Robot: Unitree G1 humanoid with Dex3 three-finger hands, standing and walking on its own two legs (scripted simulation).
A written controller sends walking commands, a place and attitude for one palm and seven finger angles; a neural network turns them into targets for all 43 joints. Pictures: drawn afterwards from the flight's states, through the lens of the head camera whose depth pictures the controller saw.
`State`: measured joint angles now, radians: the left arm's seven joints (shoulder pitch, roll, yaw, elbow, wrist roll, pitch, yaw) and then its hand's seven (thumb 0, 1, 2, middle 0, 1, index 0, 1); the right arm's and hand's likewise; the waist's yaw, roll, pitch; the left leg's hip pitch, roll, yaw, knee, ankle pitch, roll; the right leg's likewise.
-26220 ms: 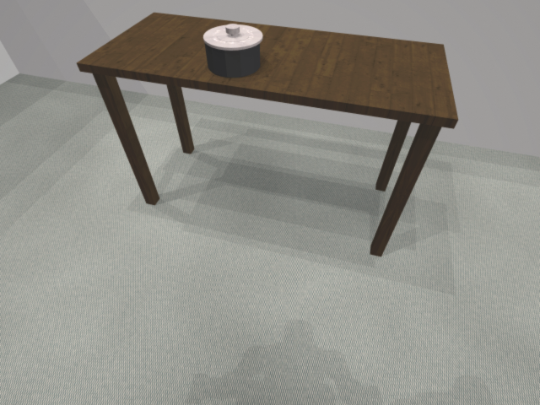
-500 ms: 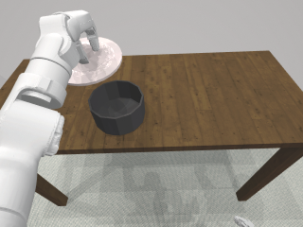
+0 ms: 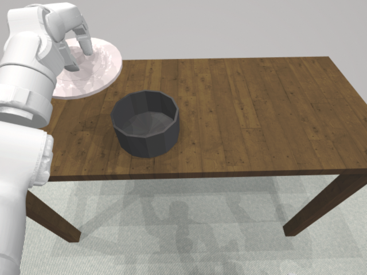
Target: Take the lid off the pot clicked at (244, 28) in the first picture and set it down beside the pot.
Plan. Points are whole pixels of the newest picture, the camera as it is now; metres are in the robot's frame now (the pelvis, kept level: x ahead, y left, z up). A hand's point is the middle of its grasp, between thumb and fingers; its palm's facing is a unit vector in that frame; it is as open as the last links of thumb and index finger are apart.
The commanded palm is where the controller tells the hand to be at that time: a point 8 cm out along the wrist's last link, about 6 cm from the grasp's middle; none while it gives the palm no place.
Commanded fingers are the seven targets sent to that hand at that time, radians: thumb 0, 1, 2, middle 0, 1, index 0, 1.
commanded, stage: move the lid sideways beside the pot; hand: left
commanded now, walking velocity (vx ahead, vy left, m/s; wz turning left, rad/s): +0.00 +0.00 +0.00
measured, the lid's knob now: (72, 56) +0.51 +0.21 +0.22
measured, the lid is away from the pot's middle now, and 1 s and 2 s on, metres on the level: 0.13 0.24 0.24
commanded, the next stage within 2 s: lower the lid onto the table in 1.08 s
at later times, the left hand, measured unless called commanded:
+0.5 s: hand (35, 56) +0.47 +0.26 +0.25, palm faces -0.25 -0.07 -0.97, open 7.1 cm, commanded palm +0.48 +0.26 +0.32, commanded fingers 0.00 0.74 0.81 -0.92 -1.05 -0.93 -1.06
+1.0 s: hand (6, 62) +0.47 +0.32 +0.24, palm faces -0.28 -0.08 -0.96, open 7.1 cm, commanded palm +0.48 +0.31 +0.32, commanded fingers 0.00 0.74 0.81 -0.92 -1.05 -0.93 -1.06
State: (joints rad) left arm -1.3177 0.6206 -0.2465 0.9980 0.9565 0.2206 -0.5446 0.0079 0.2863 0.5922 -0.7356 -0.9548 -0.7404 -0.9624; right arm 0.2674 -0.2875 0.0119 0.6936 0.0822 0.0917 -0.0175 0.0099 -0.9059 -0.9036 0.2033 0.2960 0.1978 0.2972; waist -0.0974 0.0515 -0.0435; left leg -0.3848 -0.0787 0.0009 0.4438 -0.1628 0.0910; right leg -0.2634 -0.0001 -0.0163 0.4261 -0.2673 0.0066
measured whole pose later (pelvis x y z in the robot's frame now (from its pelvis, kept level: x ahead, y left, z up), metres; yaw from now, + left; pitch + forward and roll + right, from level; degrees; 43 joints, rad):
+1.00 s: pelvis +0.00 +0.01 +0.00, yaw +0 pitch +8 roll -2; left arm -1.30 0.85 -0.15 1.06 1.00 0.07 -0.57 0.01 0.29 0.59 -0.74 -0.96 -0.74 -0.96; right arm 0.29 -0.30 0.02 0.69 0.10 0.12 -0.05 0.01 -0.90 -0.90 0.20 0.30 0.20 0.30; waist -0.10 0.04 -0.03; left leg -0.44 -0.07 0.00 0.48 -0.17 0.10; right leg -0.29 0.01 -0.02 0.41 -0.25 0.01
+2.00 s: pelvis +0.00 +0.02 +0.00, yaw +0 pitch +9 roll -3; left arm -1.21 0.83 -0.14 1.06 0.97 0.00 -0.54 0.01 0.29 0.59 -0.73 -0.96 -0.74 -0.96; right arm 0.32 -0.30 0.00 0.69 0.09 0.12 -0.05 0.01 -0.90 -0.90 0.21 0.30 0.20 0.30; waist -0.10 0.03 -0.03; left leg -0.48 -0.07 0.00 0.52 -0.19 0.11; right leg -0.32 0.01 -0.02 0.43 -0.26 0.01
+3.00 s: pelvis +0.00 +0.02 -0.01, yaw -2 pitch +12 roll -4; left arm -1.14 0.83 -0.12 1.16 0.98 -0.09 -0.47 0.01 0.30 0.59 -0.73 -0.96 -0.73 -0.96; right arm 0.34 -0.30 0.01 0.70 0.09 0.14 -0.07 0.01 -0.90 -0.90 0.21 0.30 0.20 0.30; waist -0.12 0.03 -0.06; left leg -0.58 -0.06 0.01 0.61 -0.24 0.12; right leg -0.43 0.02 -0.01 0.51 -0.30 0.02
